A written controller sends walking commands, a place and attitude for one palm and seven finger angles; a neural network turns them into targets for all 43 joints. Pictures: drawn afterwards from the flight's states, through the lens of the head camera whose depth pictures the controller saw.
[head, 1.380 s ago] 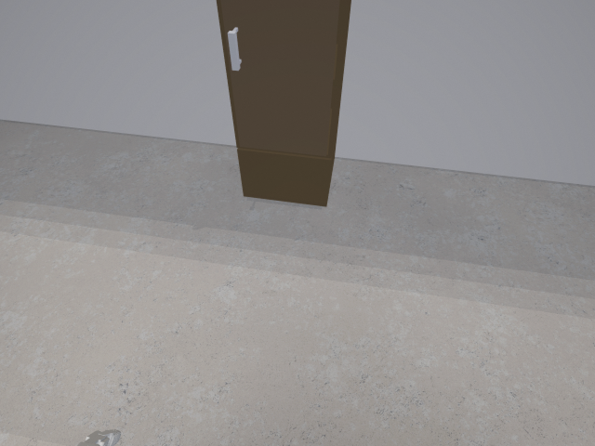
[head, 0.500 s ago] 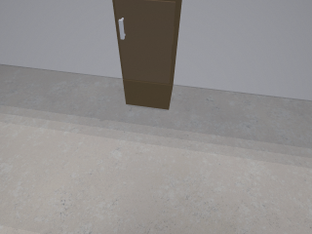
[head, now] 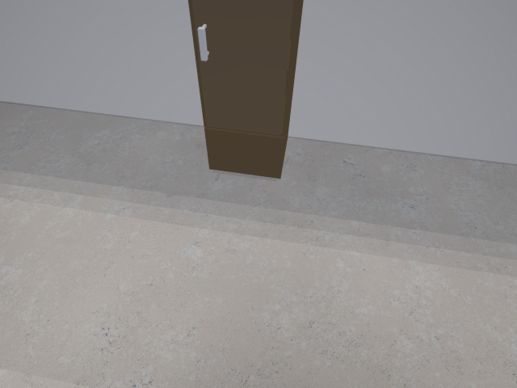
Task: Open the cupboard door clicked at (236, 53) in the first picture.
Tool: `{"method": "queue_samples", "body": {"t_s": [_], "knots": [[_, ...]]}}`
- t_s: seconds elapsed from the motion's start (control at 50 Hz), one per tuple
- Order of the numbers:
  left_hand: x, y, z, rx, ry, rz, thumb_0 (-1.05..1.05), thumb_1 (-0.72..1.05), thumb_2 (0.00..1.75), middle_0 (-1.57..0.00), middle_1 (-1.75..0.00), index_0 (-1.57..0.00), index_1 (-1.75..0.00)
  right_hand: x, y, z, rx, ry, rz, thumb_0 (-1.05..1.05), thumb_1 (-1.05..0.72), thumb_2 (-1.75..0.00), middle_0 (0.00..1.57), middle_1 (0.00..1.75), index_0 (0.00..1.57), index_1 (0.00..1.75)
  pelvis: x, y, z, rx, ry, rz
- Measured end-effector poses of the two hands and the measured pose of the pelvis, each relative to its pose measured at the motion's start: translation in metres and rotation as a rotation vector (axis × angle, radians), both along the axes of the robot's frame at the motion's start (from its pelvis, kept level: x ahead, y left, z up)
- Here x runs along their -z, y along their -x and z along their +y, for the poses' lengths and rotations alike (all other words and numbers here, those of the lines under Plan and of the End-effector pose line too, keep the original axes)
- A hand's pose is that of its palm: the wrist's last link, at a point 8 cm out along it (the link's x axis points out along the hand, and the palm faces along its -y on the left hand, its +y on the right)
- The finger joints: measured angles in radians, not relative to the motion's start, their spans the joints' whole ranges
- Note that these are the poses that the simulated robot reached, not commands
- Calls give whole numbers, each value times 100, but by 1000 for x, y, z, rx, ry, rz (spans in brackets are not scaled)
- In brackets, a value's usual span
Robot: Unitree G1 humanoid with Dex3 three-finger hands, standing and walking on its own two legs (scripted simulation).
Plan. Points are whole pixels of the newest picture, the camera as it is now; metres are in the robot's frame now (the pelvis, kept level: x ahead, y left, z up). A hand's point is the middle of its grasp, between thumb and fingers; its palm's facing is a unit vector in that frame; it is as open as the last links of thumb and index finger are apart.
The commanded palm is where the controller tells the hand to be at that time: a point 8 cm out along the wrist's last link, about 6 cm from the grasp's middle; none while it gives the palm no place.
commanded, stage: look at it before walking up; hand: left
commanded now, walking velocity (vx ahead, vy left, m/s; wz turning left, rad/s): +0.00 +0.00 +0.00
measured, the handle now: (204, 42) +1.32 +0.30 -0.03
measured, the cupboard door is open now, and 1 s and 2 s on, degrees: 0 0 0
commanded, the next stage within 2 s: walk to a spot facing it in 0.06 s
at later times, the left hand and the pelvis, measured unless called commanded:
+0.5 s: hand out of the picture +0.02 +0.24 -0.20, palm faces +0.16 -0.97 -0.19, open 7.4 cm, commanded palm none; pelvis +0.05 +0.04 -0.02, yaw +9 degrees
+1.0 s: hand (148, 293) +0.33 +0.26 -0.18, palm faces +0.25 -0.95 -0.18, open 7.4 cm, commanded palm none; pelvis +0.26 +0.06 -0.03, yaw +18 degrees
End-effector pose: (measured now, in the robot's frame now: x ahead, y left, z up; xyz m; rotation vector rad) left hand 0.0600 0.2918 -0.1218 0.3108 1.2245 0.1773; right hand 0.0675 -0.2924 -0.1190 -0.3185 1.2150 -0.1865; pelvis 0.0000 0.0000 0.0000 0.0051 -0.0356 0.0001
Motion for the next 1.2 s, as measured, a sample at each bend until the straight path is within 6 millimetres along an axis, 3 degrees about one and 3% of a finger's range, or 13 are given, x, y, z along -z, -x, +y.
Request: {"method": "queue_samples", "body": {"t_s": [0.28,0.4,0.54,0.58,0.64,0.8,0.92,0.98,1.02,1.1,1.2], "knots": [[5,0,-5,-26,12,6,0,90,89,-20,-30,-21,-30,6,-6,9,-13,-13,20,0,-90,-90,20,29,20,30,3,-9,1,-19,6,11],[24,25,-14,-126,92,20,0,90,89,-20,-30,-21,-30,13,-4,41,-45,-49,113,1,-91,-90,20,29,20,30,7,-29,15,-97,20,20],[53,57,-2,-242,164,160,0,90,89,-20,-30,-21,-30,25,-29,92,-77,-69,108,1,-90,-90,20,29,20,30,23,-61,50,-166,16,15],[50,49,3,-249,170,178,0,91,89,-20,-30,-21,-30,23,-30,105,-63,-79,120,0,-90,-90,20,29,20,30,19,-72,56,-175,13,20],[41,23,8,-263,178,141,1,91,89,-20,-30,-20,-30,17,-30,123,-59,-97,168,0,-90,-90,20,29,20,30,10,-90,63,-200,12,28],[25,-79,16,-289,180,-6,0,91,89,-20,-30,-20,-30,16,-57,149,-50,-143,272,0,-90,-90,21,30,20,30,2,-150,73,-255,5,39],[24,-180,16,-260,167,-86,0,91,89,-20,-30,-20,-30,27,-103,146,-38,-156,318,0,-90,-90,21,30,20,30,10,-211,69,-280,-10,41],[26,-235,15,-245,147,-149,0,91,89,-20,-30,-20,-30,40,-134,137,-45,-156,355,0,-90,-90,21,30,20,30,21,-249,64,-300,-10,37],[27,-262,15,-256,124,-208,0,91,89,-20,-30,-20,-30,50,-161,128,-71,-153,380,0,-90,-90,21,30,20,30,30,-271,60,-328,-9,28],[20,-273,12,-338,107,-222,0,91,89,-20,-30,-21,-30,49,-245,118,-161,-132,323,1,-90,-90,20,29,20,30,23,-307,59,-379,5,6],[15,-249,11,-468,84,-124,-2,94,89,-21,-30,-21,-30,35,-374,132,-279,-118,146,1,-91,-90,20,29,20,30,10,-347,65,-432,15,12]]}}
